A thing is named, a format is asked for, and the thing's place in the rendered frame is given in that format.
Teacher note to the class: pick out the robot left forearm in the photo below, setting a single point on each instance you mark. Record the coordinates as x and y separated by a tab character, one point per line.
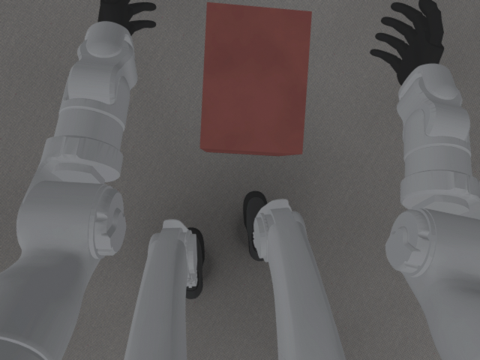
93	112

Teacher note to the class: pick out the robot right forearm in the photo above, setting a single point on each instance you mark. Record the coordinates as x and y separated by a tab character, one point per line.
436	145

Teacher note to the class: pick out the robot left hand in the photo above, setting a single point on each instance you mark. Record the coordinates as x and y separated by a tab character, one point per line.
119	11

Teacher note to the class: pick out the robot right shin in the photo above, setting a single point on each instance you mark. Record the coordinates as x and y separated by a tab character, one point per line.
277	204

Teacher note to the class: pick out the robot right upper arm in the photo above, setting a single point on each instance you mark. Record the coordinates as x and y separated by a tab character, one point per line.
439	255

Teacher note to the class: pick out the robot left upper arm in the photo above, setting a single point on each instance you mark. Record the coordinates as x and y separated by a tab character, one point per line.
65	229

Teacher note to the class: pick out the robot right hand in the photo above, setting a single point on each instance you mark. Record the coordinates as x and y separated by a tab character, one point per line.
424	41

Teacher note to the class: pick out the robot shin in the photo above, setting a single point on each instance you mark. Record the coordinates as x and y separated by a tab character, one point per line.
173	223
277	204

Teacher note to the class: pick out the robot left shin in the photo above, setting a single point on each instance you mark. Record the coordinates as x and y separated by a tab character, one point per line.
173	223

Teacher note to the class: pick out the carton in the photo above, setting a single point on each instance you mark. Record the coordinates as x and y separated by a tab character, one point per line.
254	80

